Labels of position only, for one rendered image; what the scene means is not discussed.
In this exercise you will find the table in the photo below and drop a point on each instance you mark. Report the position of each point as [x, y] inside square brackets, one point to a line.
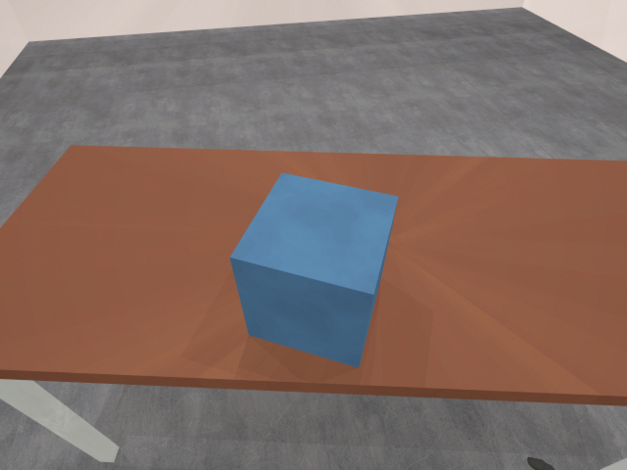
[504, 279]

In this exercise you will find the carton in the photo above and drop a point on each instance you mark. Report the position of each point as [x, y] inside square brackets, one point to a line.
[308, 267]

